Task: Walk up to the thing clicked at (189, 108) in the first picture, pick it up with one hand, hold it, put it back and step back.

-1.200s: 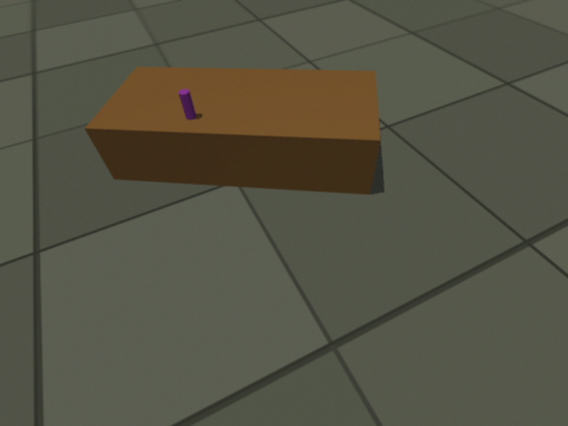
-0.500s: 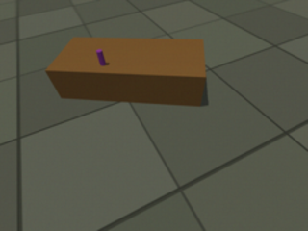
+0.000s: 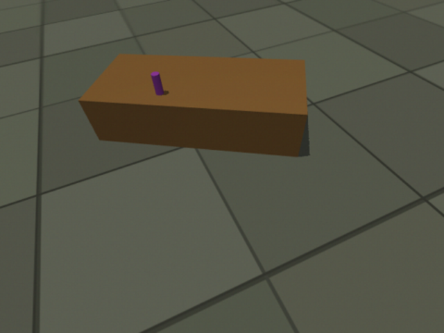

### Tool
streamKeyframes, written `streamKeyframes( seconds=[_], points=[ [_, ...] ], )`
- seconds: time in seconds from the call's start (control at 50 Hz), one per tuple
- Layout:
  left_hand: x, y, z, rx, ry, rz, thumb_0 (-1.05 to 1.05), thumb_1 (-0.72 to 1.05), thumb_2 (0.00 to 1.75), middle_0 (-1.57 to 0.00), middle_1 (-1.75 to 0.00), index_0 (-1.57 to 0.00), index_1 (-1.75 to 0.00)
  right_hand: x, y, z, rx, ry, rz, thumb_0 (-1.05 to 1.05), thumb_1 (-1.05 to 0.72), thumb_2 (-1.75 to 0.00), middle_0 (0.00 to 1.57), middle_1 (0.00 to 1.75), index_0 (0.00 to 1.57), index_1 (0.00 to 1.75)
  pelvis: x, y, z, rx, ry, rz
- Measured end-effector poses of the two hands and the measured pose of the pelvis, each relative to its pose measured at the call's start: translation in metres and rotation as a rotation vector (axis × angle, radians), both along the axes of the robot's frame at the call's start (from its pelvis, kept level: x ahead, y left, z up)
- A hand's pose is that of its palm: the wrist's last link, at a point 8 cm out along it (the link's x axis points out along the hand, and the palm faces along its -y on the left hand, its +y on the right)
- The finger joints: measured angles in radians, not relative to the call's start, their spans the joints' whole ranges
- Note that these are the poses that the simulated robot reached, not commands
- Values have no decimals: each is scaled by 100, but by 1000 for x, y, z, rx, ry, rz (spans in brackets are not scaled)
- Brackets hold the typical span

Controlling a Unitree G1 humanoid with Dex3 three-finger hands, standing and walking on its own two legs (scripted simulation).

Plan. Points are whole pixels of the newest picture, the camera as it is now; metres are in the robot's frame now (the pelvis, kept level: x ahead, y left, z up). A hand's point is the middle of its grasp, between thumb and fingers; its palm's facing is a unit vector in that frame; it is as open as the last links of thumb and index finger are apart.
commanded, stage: walk up
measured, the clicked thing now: (157, 83) +1.53 +0.40 -0.38
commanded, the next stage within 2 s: none
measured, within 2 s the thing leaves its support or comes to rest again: neither
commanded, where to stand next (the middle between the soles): +0.90 +0.45 m, yaw +15 degrees
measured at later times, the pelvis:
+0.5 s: pelvis +0.14 +0.14 -0.01, yaw +10 degrees
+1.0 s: pelvis +0.36 +0.17 +0.00, yaw +16 degrees
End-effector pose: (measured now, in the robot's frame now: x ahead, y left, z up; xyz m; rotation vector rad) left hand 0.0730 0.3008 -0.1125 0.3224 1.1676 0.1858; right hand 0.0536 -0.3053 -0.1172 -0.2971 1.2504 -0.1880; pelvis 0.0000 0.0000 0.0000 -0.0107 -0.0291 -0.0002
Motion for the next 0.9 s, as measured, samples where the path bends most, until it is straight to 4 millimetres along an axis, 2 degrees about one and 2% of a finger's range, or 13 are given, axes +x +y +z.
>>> streamKeyframes(
  seconds=[0.08,0.16,0.24,0.3,0.34,0.38,0.48,0.54,0.62,0.7,0.78,0.84,0.9],
  points=[
    [-15,31,8,50,-10,55,1,90,89,-21,-30,-21,-30,18,-3,6,-16,11,43,1,-90,-90,21,30,20,30,10,14,-1,-4,6,31],
    [-23,70,11,91,6,97,1,90,89,-21,-30,-21,-30,48,5,12,-39,-5,72,1,-90,-90,21,30,20,30,28,35,-5,-23,-6,73],
    [-15,115,2,106,7,133,1,90,89,-21,-30,-21,-30,88,32,14,-62,-27,114,1,-90,-90,20,30,20,30,53,64,-15,-35,-13,110],
    [1,150,-16,109,11,144,1,90,89,-21,-30,-21,-30,120,59,10,-87,-63,127,1,-90,-90,20,30,20,30,76,93,-30,-17,-15,130],
    [16,166,-27,104,27,137,1,90,90,-21,-30,-21,-30,135,79,6,-92,-104,124,1,-90,-90,20,30,20,30,87,109,-37,12,-20,124],
    [36,170,-28,81,33,126,1,91,90,-21,-30,-20,-30,143,98,6,-74,-121,116,1,-90,-90,20,30,20,30,98,120,-33,-4,-21,142],
    [91,170,-11,14,-43,107,1,91,89,-21,-30,-20,-30,155,135,14,-34,-62,133,0,-90,-90,21,30,20,30,132,137,-13,8,-16,174],
    [116,172,-2,1,-62,109,1,91,89,-21,-30,-21,-30,170,147,12,-18,-34,147,0,-90,-90,21,30,20,30,157,146,-8,19,-16,192],
    [145,177,5,13,-48,115,1,90,89,-21,-30,-21,-30,202,154,4,0,-23,165,1,-90,-90,21,30,20,30,194,153,-8,36,-14,203],
    [180,182,10,46,-46,132,1,90,89,-21,-30,-21,-30,247,154,-10,15,-21,183,1,-90,-90,21,30,20,30,236,154,-14,44,-8,212],
    [217,183,10,96,-82,166,1,90,89,-21,-30,-21,-30,307,152,-30,22,-28,214,1,-90,-90,21,30,20,30,280,150,-28,14,-13,229],
    [232,179,18,107,-121,205,1,90,89,-21,-30,-21,-30,356,161,-30,30,-40,275,1,-90,-90,21,30,20,30,304,149,-24,28,-23,252],
    [234,175,29,104,-112,247,1,90,89,-21,-30,-21,-30,408,173,-20,42,-89,322,1,-90,-90,21,30,20,30,327,154,-13,34,-30,261]
  ],
)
